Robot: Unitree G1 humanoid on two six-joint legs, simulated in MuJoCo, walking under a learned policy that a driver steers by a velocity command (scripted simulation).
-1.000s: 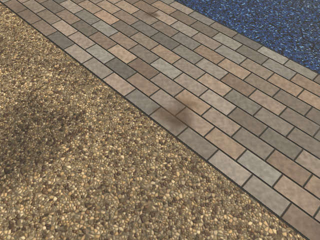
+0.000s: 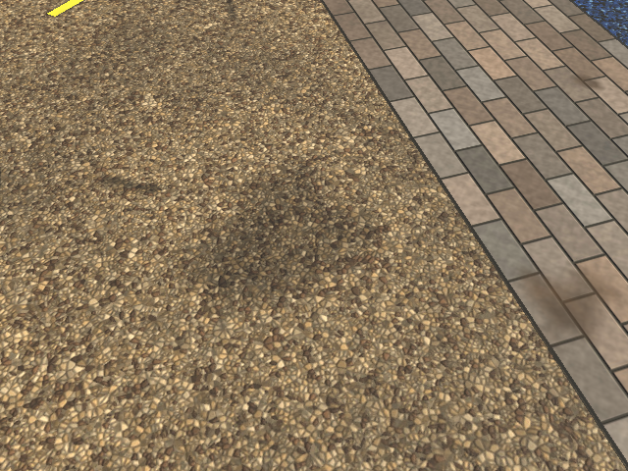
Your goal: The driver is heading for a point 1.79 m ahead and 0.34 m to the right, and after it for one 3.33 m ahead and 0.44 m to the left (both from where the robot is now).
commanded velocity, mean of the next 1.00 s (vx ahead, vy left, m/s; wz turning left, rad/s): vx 0.15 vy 0.00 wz -0.27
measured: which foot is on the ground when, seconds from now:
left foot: down 0.00-0.48, up 0.50-1.00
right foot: down 0.00-0.16, up 0.18-0.46, down 0.48-1.00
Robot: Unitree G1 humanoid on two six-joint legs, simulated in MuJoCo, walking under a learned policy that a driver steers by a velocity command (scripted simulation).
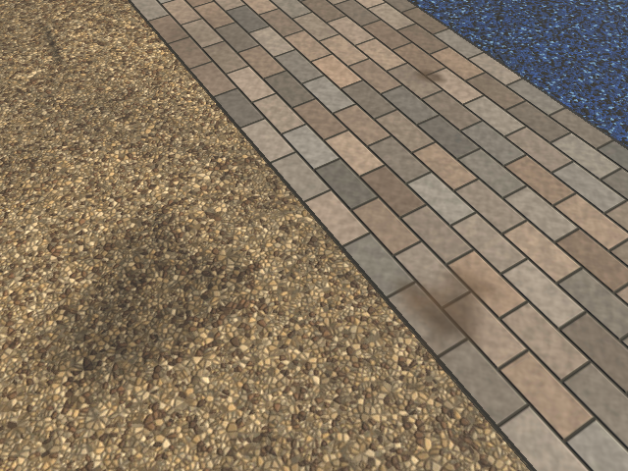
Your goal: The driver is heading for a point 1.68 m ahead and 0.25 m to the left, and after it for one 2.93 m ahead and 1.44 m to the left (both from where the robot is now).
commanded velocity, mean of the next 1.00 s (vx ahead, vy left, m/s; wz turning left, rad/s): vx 0.31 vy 0.00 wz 0.24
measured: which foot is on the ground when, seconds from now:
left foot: up 0.00-0.06, down 0.08-0.56, up 0.58-0.90, down 0.92-1.00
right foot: down 0.00-0.08, up 0.10-0.54, down 0.56-0.94, up 0.96-1.00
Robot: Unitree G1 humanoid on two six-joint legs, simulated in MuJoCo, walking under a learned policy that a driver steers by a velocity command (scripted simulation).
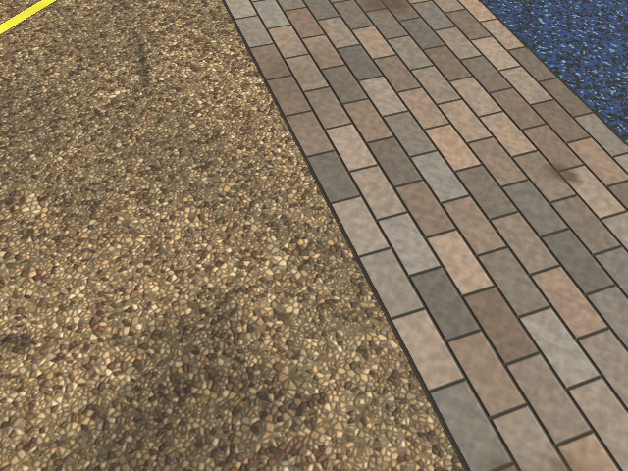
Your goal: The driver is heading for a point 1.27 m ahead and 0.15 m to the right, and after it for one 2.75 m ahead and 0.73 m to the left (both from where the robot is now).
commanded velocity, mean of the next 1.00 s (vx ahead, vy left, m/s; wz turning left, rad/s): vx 0.04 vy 0.00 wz -0.18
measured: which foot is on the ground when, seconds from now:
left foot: down 0.00-0.30, up 0.32-0.68, down 0.70-0.90, up 0.92-1.00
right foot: up 0.00-0.26, down 0.28-1.00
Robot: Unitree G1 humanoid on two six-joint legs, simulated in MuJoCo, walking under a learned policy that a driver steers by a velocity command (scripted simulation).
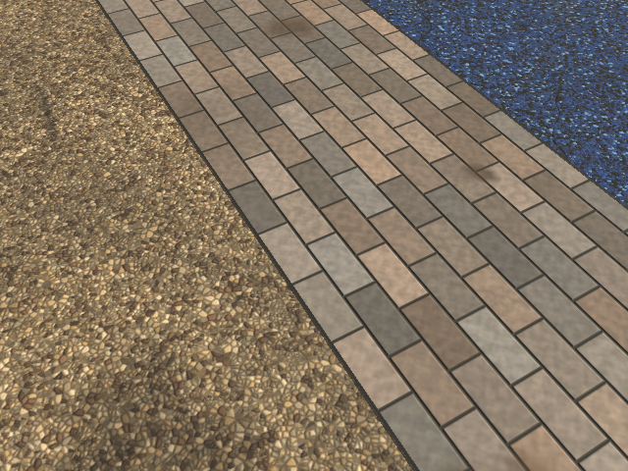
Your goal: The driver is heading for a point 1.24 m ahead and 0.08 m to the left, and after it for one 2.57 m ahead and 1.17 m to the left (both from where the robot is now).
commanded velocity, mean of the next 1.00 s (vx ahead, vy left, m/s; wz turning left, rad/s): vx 0.44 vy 0.00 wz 0.04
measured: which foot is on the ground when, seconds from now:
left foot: up 0.00-0.24, down 0.26-0.82, up 0.84-1.00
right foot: down 0.00-0.26, up 0.28-0.78, down 0.80-1.00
